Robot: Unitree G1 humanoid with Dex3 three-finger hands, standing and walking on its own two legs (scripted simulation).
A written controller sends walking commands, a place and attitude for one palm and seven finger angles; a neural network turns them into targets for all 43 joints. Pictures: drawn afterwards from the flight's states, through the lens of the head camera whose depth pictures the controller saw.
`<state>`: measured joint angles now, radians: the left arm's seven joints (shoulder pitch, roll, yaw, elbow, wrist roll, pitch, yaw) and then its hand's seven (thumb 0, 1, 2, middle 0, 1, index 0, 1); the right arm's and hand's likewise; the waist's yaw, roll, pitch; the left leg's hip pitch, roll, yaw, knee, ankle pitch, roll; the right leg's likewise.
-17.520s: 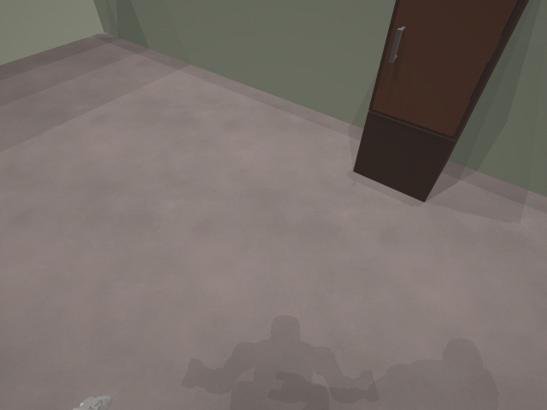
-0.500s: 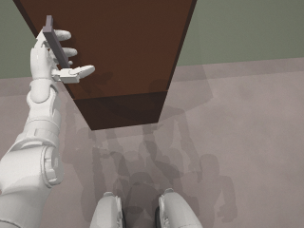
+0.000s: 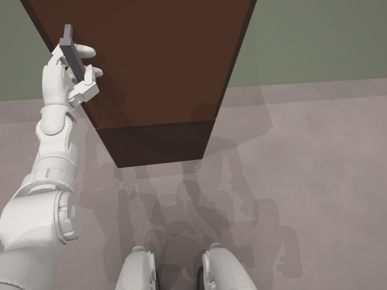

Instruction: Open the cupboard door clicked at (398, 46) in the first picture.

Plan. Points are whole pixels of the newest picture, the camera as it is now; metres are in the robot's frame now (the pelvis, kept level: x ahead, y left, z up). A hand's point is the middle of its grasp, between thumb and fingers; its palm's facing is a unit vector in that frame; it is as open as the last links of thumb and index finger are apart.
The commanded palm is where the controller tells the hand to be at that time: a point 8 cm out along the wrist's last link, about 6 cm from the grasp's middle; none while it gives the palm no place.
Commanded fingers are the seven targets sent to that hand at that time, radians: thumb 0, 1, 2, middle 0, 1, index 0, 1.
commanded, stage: pull the door open along its arc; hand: left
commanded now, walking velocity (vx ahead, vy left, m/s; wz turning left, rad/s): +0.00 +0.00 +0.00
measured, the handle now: (78, 61) +0.56 +0.19 +0.07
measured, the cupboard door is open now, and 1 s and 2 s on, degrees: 0 38 42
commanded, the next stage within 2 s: open thumb and fingers to let go in 1.10 s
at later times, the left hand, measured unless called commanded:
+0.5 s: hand (105, 125) +0.42 +0.13 +0.06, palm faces +0.13 -0.99 +0.08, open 5.7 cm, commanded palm +0.36 +0.19 +0.06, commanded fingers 0.00 0.90 0.90 -0.40 -1.35 -0.40 -1.35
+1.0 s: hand (157, 170) +0.33 +0.04 +0.06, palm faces +0.40 -0.92 -0.01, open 5.8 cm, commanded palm +0.26 +0.07 +0.06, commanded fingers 0.00 0.90 0.90 -0.40 -1.35 -0.40 -1.35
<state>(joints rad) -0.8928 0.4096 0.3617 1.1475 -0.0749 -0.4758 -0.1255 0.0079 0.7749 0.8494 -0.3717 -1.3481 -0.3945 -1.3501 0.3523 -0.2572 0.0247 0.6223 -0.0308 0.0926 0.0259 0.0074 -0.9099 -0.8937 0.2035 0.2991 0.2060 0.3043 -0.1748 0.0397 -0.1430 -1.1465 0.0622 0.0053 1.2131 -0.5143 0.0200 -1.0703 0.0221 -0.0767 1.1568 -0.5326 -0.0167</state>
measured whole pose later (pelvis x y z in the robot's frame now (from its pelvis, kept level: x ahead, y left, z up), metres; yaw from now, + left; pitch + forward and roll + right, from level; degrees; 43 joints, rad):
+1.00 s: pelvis +0.01 -0.04 +0.03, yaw +4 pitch +16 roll +1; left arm -0.01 -0.12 -0.18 0.34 0.10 -0.37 0.58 0.02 0.73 0.77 -0.33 -1.32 -0.36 -1.34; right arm 0.20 -0.16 0.01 0.57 -0.08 0.02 0.05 0.01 -0.91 -0.89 0.20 0.30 0.21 0.30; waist -0.01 0.02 -0.19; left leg -0.86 0.03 -0.01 1.07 -0.49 -0.04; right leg -0.81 0.00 -0.09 1.09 -0.56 -0.07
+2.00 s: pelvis +0.00 -0.04 +0.02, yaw +4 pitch +16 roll +1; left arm 0.00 -0.10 -0.26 0.32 0.10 -0.35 0.60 -0.01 -0.49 0.30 -0.25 -0.74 -0.25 -0.74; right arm 0.19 -0.18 0.00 0.60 -0.08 -0.05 0.02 0.02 -0.91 -0.89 0.20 0.30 0.20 0.30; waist -0.02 0.04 -0.18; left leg -0.90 0.02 -0.03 1.10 -0.47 -0.04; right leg -0.85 -0.01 -0.10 1.13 -0.56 -0.07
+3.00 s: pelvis +0.01 -0.02 +0.01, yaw +3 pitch +16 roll +0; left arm 0.41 0.05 -0.25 -0.07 0.00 -0.42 0.10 -0.02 -0.50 0.30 -0.18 -0.32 -0.20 -0.33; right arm 0.22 -0.20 0.02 0.40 -0.02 0.01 0.02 0.02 -0.91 -0.89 0.20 0.30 0.21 0.30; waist 0.01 0.03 -0.17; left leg -0.93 0.02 0.00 1.18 -0.53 -0.01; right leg -0.87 -0.01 -0.07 1.19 -0.60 -0.04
